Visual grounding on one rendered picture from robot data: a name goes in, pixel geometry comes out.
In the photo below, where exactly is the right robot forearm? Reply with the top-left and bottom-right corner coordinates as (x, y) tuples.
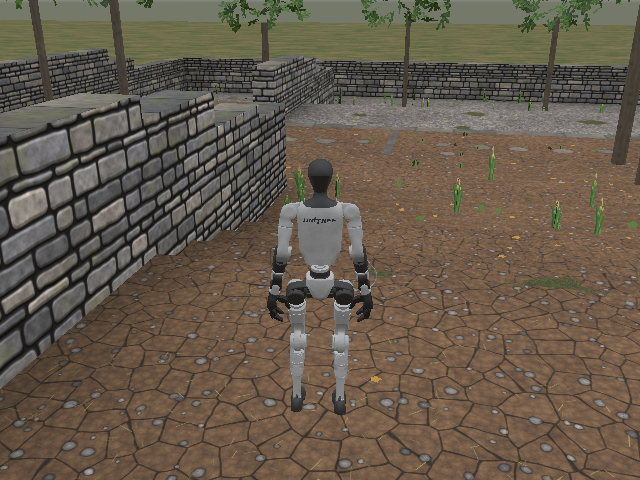
(353, 244), (371, 295)

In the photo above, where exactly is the robot left hand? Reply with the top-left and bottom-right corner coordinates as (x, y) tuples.
(267, 292), (291, 322)

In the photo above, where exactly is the robot left thigh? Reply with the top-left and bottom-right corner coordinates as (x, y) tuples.
(286, 279), (307, 351)

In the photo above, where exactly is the robot right upper arm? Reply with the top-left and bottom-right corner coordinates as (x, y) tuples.
(341, 202), (364, 259)

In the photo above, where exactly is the robot left upper arm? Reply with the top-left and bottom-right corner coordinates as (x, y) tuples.
(276, 202), (300, 259)

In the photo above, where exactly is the left robot forearm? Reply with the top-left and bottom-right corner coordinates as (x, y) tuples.
(269, 244), (287, 295)

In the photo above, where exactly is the robot right hand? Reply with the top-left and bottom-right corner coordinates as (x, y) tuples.
(349, 292), (373, 322)

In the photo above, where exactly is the left robot foot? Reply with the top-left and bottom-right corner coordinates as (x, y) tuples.
(291, 386), (306, 412)

